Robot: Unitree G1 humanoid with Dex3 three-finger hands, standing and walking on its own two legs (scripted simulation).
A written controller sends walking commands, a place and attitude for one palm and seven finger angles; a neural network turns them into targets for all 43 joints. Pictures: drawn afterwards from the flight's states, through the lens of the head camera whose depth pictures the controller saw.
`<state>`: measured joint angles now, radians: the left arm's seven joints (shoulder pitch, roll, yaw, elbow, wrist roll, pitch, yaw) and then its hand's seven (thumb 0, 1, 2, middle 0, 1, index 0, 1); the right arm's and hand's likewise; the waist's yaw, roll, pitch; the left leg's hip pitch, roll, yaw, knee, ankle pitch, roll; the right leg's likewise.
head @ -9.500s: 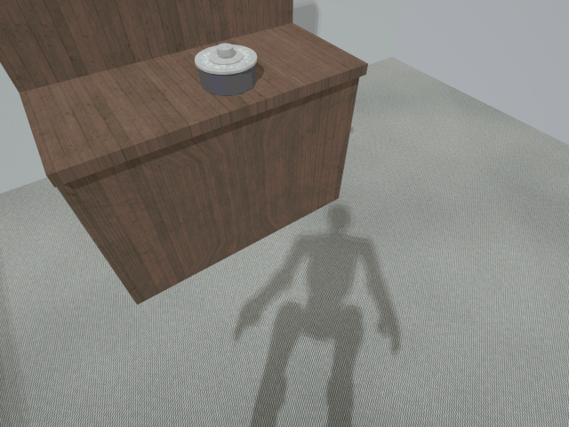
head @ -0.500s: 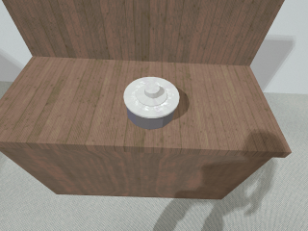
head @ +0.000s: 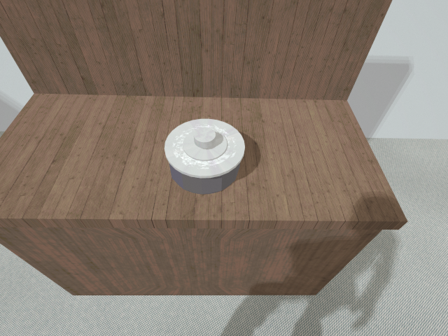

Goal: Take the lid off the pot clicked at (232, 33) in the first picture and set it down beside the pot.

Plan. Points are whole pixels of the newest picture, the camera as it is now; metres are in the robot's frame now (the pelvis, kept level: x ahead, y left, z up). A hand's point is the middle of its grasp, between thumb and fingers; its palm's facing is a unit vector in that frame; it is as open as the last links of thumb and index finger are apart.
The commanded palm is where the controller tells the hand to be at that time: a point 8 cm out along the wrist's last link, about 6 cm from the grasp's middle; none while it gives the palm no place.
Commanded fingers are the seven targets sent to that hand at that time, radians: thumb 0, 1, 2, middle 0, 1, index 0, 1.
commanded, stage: shuffle to correct the standing spot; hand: left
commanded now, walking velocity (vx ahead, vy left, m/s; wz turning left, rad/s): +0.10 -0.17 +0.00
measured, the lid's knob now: (204, 137) +0.52 +0.08 +0.04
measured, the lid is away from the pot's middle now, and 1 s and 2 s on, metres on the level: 0.00 0.00 0.00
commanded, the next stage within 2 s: come to a stop and stand still in 0.36 s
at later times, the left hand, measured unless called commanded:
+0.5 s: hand out of the picture +0.03 +0.10 -0.19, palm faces +0.01 -0.99 -0.14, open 7.3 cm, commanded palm none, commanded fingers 0.00 0.90 0.90 -0.20 -0.30 -0.20 -0.30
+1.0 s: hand out of the picture +0.05 +0.18 -0.19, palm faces -0.01 -0.98 -0.20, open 7.4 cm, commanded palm none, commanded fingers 0.00 0.90 0.90 -0.20 -0.30 -0.20 -0.30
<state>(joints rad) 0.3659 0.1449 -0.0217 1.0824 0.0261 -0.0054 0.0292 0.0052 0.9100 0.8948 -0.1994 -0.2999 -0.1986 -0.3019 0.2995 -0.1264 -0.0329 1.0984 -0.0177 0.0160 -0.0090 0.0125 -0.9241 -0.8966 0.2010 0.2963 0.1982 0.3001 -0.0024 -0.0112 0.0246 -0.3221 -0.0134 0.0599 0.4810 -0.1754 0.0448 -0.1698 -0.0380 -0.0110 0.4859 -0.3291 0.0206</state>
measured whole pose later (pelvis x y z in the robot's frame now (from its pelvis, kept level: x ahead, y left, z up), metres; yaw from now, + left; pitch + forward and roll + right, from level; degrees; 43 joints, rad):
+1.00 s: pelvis +0.02 +0.01 -0.01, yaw -2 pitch -1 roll -2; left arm 0.30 0.18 -0.01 1.00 0.02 0.00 0.05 0.01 0.91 0.89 -0.20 -0.30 -0.20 -0.30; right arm 0.26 -0.16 -0.01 1.00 -0.01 0.00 -0.02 0.01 -0.93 -0.90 0.20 0.30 0.20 0.30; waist 0.00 -0.01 0.01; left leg -0.31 -0.01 0.04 0.64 -0.32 0.06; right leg -0.14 -0.01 0.01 0.55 -0.39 0.01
